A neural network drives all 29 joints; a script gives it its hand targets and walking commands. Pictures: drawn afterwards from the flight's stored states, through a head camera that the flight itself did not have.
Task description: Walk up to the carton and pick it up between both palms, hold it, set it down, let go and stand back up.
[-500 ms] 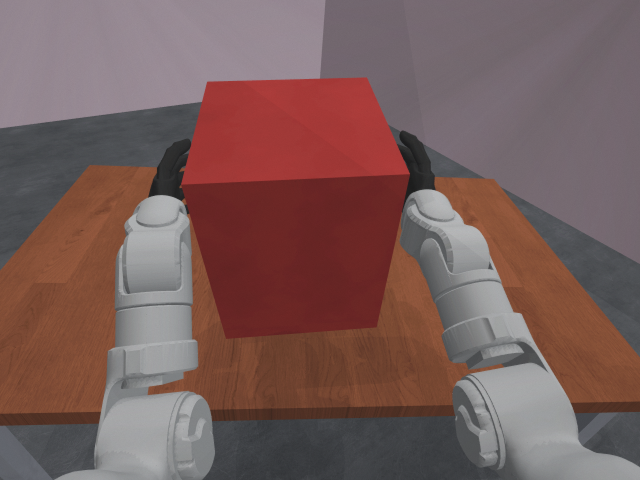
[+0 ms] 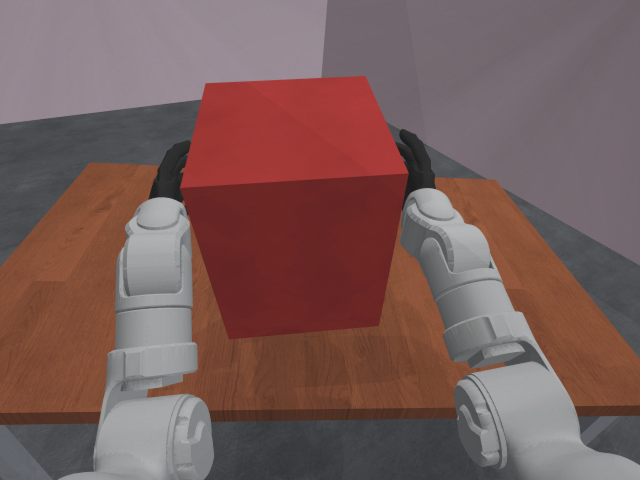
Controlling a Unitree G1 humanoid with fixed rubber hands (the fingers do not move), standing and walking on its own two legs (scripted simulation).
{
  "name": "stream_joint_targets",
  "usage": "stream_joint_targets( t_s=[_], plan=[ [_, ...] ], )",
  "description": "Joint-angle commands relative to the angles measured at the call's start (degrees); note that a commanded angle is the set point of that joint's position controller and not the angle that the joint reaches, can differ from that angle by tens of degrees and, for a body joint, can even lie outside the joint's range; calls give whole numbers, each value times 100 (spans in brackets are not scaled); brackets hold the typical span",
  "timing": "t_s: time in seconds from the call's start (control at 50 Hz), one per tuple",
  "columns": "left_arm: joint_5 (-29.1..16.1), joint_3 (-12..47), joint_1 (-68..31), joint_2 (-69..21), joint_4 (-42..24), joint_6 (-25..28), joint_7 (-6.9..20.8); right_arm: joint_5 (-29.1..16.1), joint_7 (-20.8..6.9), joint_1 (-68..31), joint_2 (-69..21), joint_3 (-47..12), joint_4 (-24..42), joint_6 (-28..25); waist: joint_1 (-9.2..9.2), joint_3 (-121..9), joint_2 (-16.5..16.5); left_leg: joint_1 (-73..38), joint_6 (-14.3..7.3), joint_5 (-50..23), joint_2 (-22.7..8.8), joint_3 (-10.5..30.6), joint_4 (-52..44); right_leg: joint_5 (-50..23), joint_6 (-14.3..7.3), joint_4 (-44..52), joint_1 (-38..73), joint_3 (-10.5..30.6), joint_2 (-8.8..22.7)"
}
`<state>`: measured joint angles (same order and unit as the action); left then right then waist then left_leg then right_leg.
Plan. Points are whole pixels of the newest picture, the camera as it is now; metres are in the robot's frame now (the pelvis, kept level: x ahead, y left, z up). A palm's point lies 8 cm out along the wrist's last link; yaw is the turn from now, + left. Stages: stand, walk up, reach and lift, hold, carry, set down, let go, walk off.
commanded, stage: hold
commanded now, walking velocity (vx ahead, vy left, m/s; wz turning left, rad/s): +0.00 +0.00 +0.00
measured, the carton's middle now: (296, 209) +0.39 +0.01 +0.19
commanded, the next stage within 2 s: none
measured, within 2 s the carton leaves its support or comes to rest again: neither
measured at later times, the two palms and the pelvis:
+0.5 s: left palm (175, 201) +0.36 +0.15 +0.22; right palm (423, 197) +0.36 -0.14 +0.23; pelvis +0.00 +0.00 +0.00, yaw +0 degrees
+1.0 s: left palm (169, 207) +0.36 +0.16 +0.21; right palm (416, 201) +0.36 -0.13 +0.23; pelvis +0.00 +0.00 +0.00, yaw +0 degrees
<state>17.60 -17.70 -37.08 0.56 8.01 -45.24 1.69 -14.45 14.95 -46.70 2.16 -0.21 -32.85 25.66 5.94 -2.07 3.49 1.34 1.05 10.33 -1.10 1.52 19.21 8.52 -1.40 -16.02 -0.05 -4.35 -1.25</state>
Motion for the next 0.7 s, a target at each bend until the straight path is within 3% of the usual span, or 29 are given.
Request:
stream_joint_targets(
  t_s=[0.0, 0.02, 0.04, 0.06, 0.08, 0.1, 0.12, 0.14, 0.18, 0.22, 0.24, 0.26, 0.28, 0.3, 0.34, 0.36, 0.4, 0.42, 0.44, 0.46, 0.48, 0.5, 0.52, 0.54, 0.6, 0.62, 0.64, 0.66, 0.68],
  plan=[
    [-1038, 2891, -4715, -3116, -1334, 510, 815, -482, -672, -3838, -3434, -1729, 1798, -296, 210, -2080, -748, -687, 208, -1812, 382, -194, -38, -1283, 494, 20, 631, -64, -223],
    [-1064, 3014, -4289, -3299, -1229, 403, 859, -530, -666, -3731, -3338, -1686, 1978, -293, 325, -1975, -816, -807, 254, -1993, 325, -200, 26, -1242, 458, 48, 479, 4, -235],
    [-1058, 3089, -4645, -3280, -1796, 474, 841, -560, -708, -3752, -3393, -1741, 2042, -319, 278, -2322, -1005, -950, 291, -2172, 355, -208, 45, -1390, 480, -1, 556, -55, -232],
    [-1001, 2869, -4572, -3127, -1328, 434, 824, -521, -730, -4004, -3341, -1802, 2007, -284, 117, -2036, -674, -670, 182, -1853, 353, -199, -6, -1171, 475, 41, 609, -11, -235],
    [-1136, 3066, -4612, -3248, -1787, 490, 809, -530, -722, -3834, -3471, -1909, 2164, -330, 184, -2378, -595, -751, 160, -2006, 360, -200, 64, -1436, 484, -46, 744, -63, -256],
    [-1078, 3004, -4629, -3137, -1573, 476, 821, -556, -714, -3957, -3539, -2007, 2197, -327, 99, -2199, -541, -695, 102, -1816, 398, -238, 52, -1507, 530, -39, 740, -29, -202],
    [-941, 2828, -4462, -3122, -918, 393, 860, -413, -710, -4141, -3369, -1766, 2009, -284, 102, -1611, -583, -372, 105, -1369, 383, -239, -83, -938, 478, 88, 471, -13, -187],
    [-920, 2792, -4528, -3172, -962, 394, 852, -483, -738, -4424, -3456, -1790, 2236, -351, 0, -1879, -548, -415, 65, -1300, 365, -250, -129, -928, 486, 61, 550, 11, -228],
    [-1083, 3009, -4583, -3344, -1442, 462, 836, -526, -725, -4145, -3520, -1855, 2284, -379, 142, -2109, -720, -710, 148, -1924, 333, -236, 37, -1094, 467, 15, 677, -25, -258],
    [-1110, 2957, -4831, -3238, -1057, 456, 784, -500, -785, -4457, -3490, -1793, 2212, -376, 119, -2007, -512, -516, 128, -1383, 301, -202, -60, -745, 444, 85, 356, -18, -243],
    [-1078, 2878, -4757, -3272, -1122, 455, 752, -444, -807, -4316, -3491, -1791, 1912, -318, 47, -2012, -441, -607, 115, -1462, 289, -201, -78, -721, 427, 49, 405, -25, -276],
    [-957, 2702, -4692, -3167, -832, 441, 787, -435, -801, -4385, -3504, -1821, 2013, -353, -68, -2105, -524, -463, 82, -1346, 366, -272, -72, -794, 433, 62, 483, -26, -214],
    [-917, 2594, -4488, -3151, -839, 448, 791, -475, -772, -4438, -3582, -1857, 2182, -374, -168, -2018, -320, -391, 6, -1456, 377, -244, -88, -1033, 492, 41, 599, -11, -224],
    [-984, 2737, -4525, -3291, -877, 400, 817, -492, -737, -4230, -3536, -1757, 1937, -308, 26, -2106, -552, -486, 9, -1277, 417, -275, -127, -940, 489, 96, 616, 1, -199],
    [-977, 2597, -4767, -3255, -848, 461, 833, -476, -770, -4427, -3703, -1848, 1831, -332, -68, -2102, -387, -498, -36, -1148, 365, -307, -129, -827, 468, 92, 563, 6, -216],
    [-1063, 2763, -5244, -3315, -1022, 526, 761, -559, -812, -4730, -3701, -1795, 1926, -385, -69, -2456, -650, -527, 36, -1148, 362, -299, -120, -578, 430, 78, 441, 9, -231],
    [-1226, 3027, -5042, -3348, -1293, 543, 742, -442, -780, -4133, -3573, -1637, 1768, -357, 168, -2443, -757, -690, 243, -1665, 351, -206, 19, -1054, 415, 38, 441, -42, -240],
    [-1201, 2923, -4916, -3306, -1009, 535, 743, -585, -750, -4408, -3618, -1800, 2144, -393, 83, -2624, -614, -697, 135, -1620, 368, -218, 74, -1192, 467, 29, 509, -7, -251],
    [-997, 2751, -4463, -3225, -684, 447, 780, -456, -699, -4126, -3455, -1664, 1626, -259, 71, -1846, -582, -561, 120, -1503, 357, -237, -86, -1150, 481, 118, 486, 26, -227],
    [-871, 2602, -4710, -3179, -647, 493, 791, -416, -730, -4272, -3603, -1743, 1634, -303, -38, -1828, -624, -382, 51, -1306, 405, -268, -86, -967, 483, 85, 461, 35, -191],
    [-977, 2595, -4692, -3185, -625, 473, 833, -452, -723, -4550, -3640, -1725, 1953, -354, -4, -2046, -512, -329, -2, -1260, 431, -259, -102, -1054, 530, 78, 537, 72, -154],
    [-820, 2316, -4468, -2991, -348, 429, 875, -481, -707, -4628, -3698, -1821, 1975, -317, -177, -1874, -112, -220, -136, -1033, 419, -284, -128, -994, 570, 140, 628, 98, -143],
    [-872, 2373, -4572, -3107, -506, 446, 892, -441, -699, -4514, -3578, -1760, 1775, -325, -53, -2034, -156, -392, -105, -1054, 424, -284, -167, -985, 552, 99, 606, 10, -171],
    [-844, 2398, -4779, -3053, -503, 470, 896, -378, -741, -4181, -3483, -1538, 1403, -248, 65, -1917, -525, -338, 14, -998, 415, -272, -189, -831, 469, 89, 493, 11, -160],
    [-1066, 2647, -4890, -3204, -1005, 527, 847, -513, -725, -4416, -3690, -1716, 1791, -369, -19, -2353, -538, -534, 9, -1240, 401, -253, -129, -967, 481, 28, 586, -41, -199],
    [-1076, 2716, -5154, -3213, -864, 545, 852, -406, -737, -4357, -3626, -1572, 1544, -310, 87, -2016, -661, -422, 108, -1013, 412, -272, -134, -853, 473, 56, 412, 12, -147],
    [-1024, 2589, -4780, -3273, -685, 503, 837, -478, -713, -4561, -3628, -1693, 1815, -373, 18, -2261, -542, -516, 25, -1403, 377, -265, -57, -1180, 505, 44, 574, 39, -226],
    [-1126, 2758, -4786, -3269, -1167, 558, 816, -554, -698, -4251, -3706, -1785, 1835, -365, 50, -2470, -589, -670, 105, -1826, 377, -220, 3, -1666, 510, -75, 679, -16, -224],
    [-1157, 2865, -4609, -3351, -1052, 525, 802, -572, -681, -4343, -3628, -1819, 2156, -408, 130, -2523, -590, -672, 113, -1873, 413, -188, 22, -1586, 516, -29, 661, -47, -261]
  ],
)
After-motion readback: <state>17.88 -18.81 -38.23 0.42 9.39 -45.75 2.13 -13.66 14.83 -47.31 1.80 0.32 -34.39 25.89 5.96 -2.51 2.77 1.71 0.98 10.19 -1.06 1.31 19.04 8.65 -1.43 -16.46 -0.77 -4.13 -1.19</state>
